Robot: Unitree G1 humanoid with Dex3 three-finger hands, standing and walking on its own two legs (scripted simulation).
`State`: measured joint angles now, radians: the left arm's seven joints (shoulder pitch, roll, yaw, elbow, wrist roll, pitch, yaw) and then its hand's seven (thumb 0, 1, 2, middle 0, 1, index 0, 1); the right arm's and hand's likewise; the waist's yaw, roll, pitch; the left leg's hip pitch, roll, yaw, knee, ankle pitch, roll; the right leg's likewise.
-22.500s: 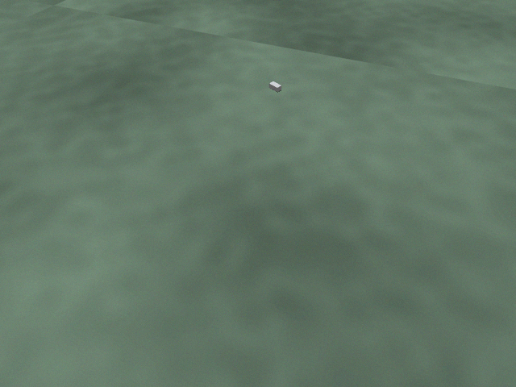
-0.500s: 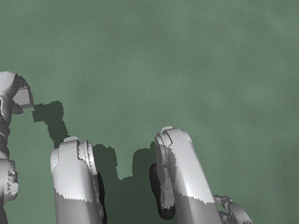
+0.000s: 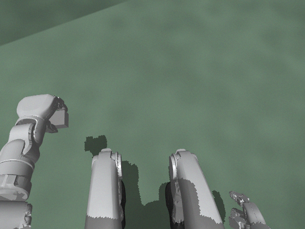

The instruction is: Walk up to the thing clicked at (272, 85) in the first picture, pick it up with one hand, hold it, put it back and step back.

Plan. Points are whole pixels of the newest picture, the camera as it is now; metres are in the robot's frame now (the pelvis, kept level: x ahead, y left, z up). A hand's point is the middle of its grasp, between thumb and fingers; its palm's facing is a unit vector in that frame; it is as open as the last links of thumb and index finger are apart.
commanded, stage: lift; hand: left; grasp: from above
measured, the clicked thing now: (52, 120) +0.40 +0.31 -0.13
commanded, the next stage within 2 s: hold in 0.98 s
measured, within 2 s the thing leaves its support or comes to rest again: neither
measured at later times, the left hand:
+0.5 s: hand (5, 109) +0.34 +0.28 +0.11, palm faces -0.45 -0.12 -0.89, open 7.2 cm
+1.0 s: hand out of the picture +0.38 +0.25 +0.19, palm faces -0.44 -0.13 -0.89, open 7.2 cm
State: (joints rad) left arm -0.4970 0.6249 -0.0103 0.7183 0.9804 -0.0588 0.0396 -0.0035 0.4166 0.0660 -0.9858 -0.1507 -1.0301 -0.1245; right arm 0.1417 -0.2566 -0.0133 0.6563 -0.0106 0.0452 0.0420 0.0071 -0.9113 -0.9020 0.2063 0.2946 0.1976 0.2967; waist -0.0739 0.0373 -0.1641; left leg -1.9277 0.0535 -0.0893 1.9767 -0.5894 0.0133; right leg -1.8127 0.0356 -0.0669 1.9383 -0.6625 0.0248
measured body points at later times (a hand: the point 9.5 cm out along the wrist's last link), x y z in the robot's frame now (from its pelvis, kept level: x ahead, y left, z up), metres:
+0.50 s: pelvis +0.03 +0.00 +0.19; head +0.12 +0.02 +0.63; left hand +0.36 +0.28 +0.16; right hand +0.17 -0.25 +0.07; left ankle +0.10 +0.12 -0.43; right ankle +0.09 -0.13 -0.43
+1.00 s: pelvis +0.08 +0.00 +0.27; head +0.13 +0.00 +0.72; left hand +0.40 +0.25 +0.25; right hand +0.17 -0.25 +0.14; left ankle +0.10 +0.12 -0.43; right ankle +0.09 -0.13 -0.43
